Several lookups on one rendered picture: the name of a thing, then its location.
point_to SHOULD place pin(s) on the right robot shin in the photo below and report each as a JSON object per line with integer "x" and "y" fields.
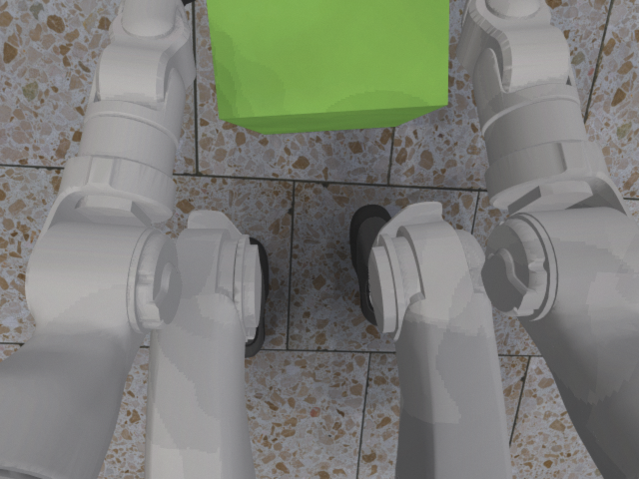
{"x": 429, "y": 212}

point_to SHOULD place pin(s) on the robot left forearm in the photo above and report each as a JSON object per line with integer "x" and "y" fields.
{"x": 123, "y": 172}

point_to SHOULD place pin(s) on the robot left upper arm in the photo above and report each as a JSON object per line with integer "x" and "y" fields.
{"x": 95, "y": 291}

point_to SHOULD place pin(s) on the robot right forearm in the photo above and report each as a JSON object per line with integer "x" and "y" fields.
{"x": 529, "y": 111}

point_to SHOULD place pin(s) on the robot right upper arm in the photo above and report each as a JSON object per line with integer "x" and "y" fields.
{"x": 571, "y": 277}

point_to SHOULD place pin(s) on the carton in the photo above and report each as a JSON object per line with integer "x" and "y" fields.
{"x": 295, "y": 66}

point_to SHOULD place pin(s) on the left robot foot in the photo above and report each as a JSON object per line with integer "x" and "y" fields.
{"x": 253, "y": 346}

